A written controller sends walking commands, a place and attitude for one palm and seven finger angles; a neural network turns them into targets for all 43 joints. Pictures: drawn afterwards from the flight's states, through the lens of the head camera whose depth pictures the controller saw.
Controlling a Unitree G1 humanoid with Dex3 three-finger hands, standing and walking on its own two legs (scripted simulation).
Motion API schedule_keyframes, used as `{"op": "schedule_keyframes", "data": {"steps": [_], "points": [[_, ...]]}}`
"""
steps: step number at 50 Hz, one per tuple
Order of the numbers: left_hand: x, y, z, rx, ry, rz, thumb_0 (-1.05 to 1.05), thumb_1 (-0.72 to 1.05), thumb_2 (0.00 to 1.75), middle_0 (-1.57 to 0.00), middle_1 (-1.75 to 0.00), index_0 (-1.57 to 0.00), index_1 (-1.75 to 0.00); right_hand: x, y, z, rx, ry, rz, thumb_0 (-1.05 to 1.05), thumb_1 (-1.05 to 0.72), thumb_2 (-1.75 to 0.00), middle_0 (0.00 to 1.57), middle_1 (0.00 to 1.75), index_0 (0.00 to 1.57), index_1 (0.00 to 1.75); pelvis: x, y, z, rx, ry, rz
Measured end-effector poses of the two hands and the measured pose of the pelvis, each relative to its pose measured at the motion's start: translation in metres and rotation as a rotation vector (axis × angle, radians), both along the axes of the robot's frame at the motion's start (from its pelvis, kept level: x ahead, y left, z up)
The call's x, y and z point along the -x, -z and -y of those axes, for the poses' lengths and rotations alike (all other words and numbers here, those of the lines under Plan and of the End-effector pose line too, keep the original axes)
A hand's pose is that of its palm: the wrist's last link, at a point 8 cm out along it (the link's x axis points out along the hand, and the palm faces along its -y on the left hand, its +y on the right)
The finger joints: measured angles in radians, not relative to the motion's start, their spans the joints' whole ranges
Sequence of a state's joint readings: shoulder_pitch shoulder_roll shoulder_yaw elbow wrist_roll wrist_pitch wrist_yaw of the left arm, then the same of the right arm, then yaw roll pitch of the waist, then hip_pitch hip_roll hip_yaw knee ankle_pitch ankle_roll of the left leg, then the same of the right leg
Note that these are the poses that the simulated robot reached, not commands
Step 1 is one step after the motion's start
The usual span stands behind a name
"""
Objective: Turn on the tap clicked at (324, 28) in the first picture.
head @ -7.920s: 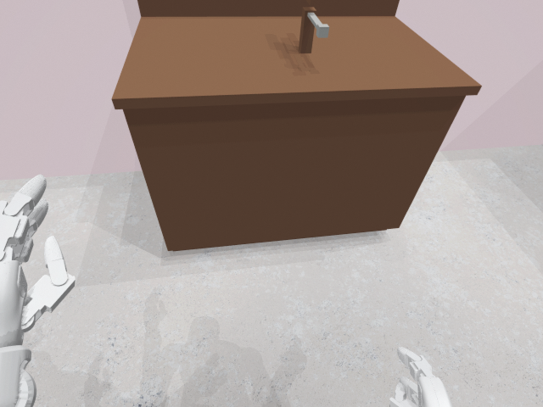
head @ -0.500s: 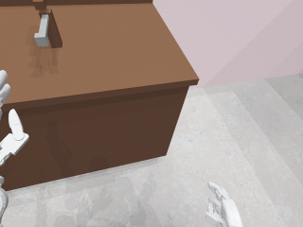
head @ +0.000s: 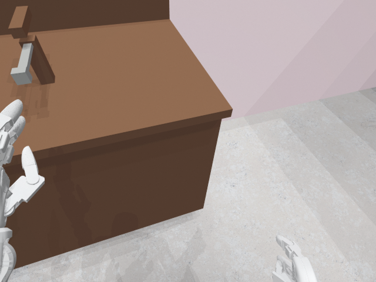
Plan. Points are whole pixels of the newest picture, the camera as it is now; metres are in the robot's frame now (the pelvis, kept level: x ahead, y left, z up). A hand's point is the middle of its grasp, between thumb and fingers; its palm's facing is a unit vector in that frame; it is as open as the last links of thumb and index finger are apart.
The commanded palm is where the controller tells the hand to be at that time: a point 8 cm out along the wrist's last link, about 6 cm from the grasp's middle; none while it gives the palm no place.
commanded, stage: shuffle to correct the standing spot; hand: left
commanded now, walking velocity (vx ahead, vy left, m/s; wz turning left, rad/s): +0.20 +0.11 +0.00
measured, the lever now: (21, 75) +0.48 +0.40 +0.17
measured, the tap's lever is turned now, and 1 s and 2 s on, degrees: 0 0 0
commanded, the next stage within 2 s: come to a stop and stand still in 0.88 s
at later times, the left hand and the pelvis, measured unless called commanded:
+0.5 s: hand (36, 148) +0.27 +0.26 +0.19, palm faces +0.37 -0.78 -0.51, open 7.4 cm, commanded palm +0.22 +0.30 +0.19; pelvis +0.06 +0.03 +0.00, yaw -2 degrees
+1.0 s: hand (28, 110) +0.35 +0.31 +0.20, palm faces +0.42 -0.79 -0.45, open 7.4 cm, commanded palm +0.29 +0.35 +0.19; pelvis +0.13 +0.07 +0.00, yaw +0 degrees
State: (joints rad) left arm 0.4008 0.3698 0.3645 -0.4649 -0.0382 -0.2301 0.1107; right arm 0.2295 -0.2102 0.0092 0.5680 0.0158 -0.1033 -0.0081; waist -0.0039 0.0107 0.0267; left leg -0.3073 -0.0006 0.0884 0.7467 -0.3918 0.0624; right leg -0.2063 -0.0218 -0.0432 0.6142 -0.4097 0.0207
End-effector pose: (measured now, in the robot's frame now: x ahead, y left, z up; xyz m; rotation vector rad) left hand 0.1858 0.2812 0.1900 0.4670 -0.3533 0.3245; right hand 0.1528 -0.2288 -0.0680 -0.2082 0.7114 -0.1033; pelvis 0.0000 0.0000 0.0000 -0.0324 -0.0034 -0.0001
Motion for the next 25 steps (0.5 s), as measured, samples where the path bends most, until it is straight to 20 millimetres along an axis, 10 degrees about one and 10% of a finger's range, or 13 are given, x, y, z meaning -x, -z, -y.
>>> {"op": "schedule_keyframes", "data": {"steps": [13, 25], "points": [[-0.037, 0.002, -0.032, -0.009, 0.007, 0.063, 0.01, 0.89, 0.90, -0.21, -0.30, -0.21, -0.30, -0.027, 0.007, -0.024, 0.020, 0.044, -0.017, 0.01, -0.91, -0.89, 0.20, 0.30, 0.20, 0.30, -0.025, 0.008, -0.030, -0.030, 0.028, 0.060], [-0.046, -0.022, -0.019, -0.152, 0.005, -0.023, 0.01, 0.89, 0.90, -0.21, -0.30, -0.21, -0.30, -0.046, 0.023, -0.042, -0.085, 0.007, -0.027, 0.01, -0.91, -0.89, 0.20, 0.30, 0.20, 0.30, -0.055, 0.002, -0.027, -0.037, 0.027, 0.015]]}}
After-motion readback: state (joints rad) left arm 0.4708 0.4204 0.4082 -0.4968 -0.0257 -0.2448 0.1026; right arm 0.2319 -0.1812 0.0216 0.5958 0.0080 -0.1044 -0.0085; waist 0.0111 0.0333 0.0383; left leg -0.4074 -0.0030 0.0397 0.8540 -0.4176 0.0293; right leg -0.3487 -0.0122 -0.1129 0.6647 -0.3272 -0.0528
